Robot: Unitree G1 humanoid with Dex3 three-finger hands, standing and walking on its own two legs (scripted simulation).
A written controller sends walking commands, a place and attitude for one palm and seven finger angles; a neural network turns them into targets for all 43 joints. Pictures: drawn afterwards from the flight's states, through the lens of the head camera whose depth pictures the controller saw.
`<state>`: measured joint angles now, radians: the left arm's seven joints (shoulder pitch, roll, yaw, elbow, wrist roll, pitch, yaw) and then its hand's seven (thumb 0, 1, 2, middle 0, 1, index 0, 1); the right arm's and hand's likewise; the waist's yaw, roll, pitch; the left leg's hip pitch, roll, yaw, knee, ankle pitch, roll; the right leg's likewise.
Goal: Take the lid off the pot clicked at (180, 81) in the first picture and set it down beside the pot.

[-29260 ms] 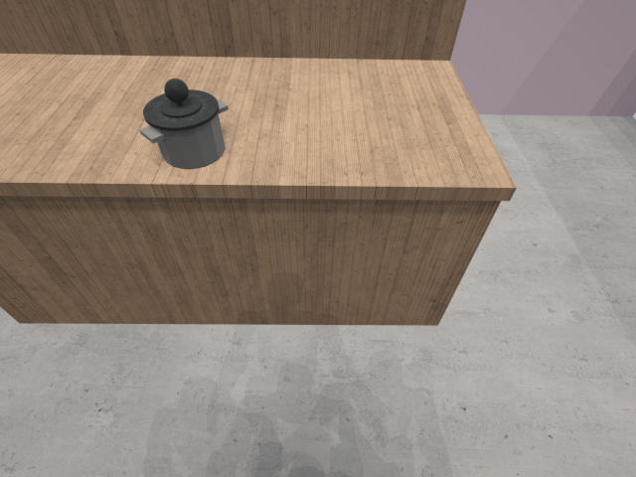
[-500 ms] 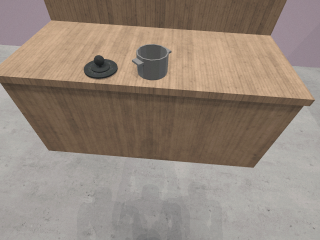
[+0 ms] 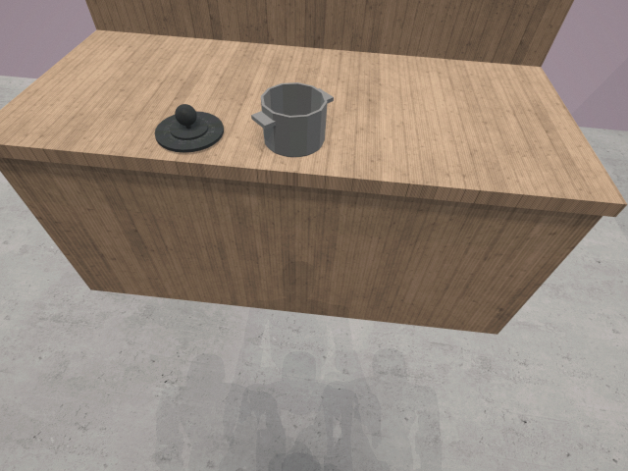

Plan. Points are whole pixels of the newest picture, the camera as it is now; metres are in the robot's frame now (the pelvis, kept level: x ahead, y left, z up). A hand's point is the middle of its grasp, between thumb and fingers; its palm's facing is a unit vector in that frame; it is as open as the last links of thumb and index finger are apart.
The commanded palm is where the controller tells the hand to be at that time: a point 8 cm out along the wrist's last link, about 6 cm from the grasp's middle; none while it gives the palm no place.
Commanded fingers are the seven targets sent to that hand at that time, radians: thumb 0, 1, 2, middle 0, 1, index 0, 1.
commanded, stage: let the arm hang, fingers relaxed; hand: left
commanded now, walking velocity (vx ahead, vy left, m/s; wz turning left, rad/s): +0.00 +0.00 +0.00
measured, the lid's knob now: (185, 115) +0.84 +0.33 -0.03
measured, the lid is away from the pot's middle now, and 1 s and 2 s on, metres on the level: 0.25 0.25 0.25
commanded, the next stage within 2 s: look to check the result in 0.22 s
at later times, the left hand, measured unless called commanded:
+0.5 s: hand out of the picture -0.01 +0.13 -0.18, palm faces +0.05 -0.99 -0.16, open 7.3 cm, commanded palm none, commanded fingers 0.00 0.90 0.90 -0.20 -0.30 -0.20 -0.30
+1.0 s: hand out of the picture -0.01 +0.13 -0.18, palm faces +0.06 -0.99 -0.15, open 7.3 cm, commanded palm none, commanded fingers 0.00 0.90 0.90 -0.20 -0.30 -0.20 -0.30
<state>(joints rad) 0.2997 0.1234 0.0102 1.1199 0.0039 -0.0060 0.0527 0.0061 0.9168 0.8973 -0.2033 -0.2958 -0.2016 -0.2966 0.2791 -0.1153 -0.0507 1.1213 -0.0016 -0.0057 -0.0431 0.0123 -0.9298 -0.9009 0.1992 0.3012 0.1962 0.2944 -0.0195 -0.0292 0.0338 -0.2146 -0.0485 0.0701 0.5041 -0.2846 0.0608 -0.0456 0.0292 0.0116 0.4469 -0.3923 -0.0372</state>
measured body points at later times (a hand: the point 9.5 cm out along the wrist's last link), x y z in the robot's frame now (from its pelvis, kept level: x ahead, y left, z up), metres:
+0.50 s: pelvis +0.01 -0.02 +0.00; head +0.03 -0.02 +0.45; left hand -0.01 +0.18 -0.16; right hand -0.02 -0.23 -0.16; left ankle -0.01 +0.08 -0.73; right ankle -0.10 -0.10 -0.73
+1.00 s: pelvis +0.01 -0.02 +0.00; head +0.02 -0.01 +0.45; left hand -0.01 +0.18 -0.16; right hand -0.02 -0.23 -0.16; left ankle -0.01 +0.08 -0.73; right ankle -0.10 -0.10 -0.73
